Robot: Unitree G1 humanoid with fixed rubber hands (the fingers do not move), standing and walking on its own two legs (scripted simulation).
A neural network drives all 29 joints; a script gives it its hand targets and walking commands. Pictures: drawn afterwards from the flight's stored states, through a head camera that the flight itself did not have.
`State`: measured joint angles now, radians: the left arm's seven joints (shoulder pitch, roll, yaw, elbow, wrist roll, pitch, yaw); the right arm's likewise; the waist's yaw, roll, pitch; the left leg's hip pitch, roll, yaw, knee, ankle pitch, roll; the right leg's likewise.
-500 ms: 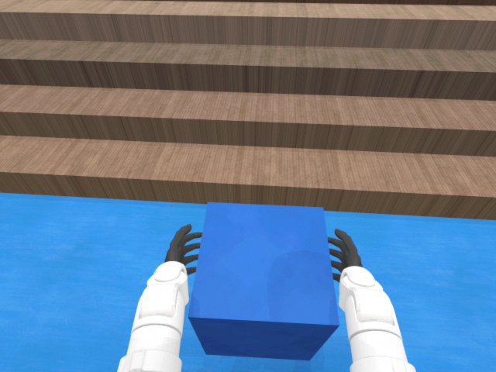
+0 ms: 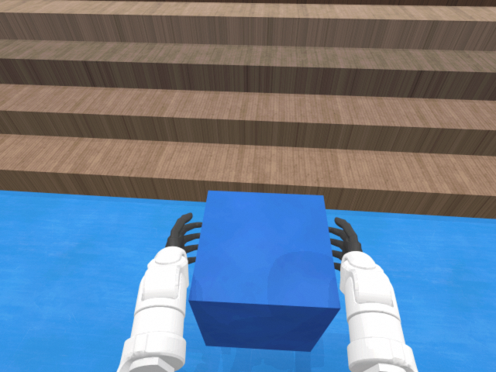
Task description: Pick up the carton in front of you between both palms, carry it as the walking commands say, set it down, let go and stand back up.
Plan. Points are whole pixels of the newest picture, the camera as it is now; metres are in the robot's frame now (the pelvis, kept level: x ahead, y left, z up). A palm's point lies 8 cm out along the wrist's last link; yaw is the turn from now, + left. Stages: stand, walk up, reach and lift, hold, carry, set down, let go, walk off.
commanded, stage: reach and lift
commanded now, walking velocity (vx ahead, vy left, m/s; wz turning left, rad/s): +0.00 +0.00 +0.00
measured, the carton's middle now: (261, 274) +0.31 +0.00 -0.05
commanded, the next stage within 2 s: hold in 0.54 s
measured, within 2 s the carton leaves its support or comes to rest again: neither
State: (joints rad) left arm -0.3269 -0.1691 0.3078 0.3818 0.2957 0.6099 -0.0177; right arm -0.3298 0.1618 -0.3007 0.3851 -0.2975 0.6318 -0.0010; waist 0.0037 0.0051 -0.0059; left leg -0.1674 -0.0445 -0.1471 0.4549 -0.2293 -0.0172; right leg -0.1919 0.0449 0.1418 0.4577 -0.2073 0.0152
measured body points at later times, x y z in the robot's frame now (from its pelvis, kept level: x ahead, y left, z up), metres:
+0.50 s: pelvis +0.02 +0.00 +0.01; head -0.02 +0.00 +0.45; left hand +0.32 +0.15 +0.03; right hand +0.31 -0.15 +0.03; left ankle +0.02 +0.13 -0.74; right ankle +0.03 -0.13 -0.74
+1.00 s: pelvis +0.01 +0.00 +0.00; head -0.04 +0.00 +0.45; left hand +0.31 +0.15 +0.05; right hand +0.31 -0.15 +0.05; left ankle +0.01 +0.14 -0.73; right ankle +0.03 -0.13 -0.74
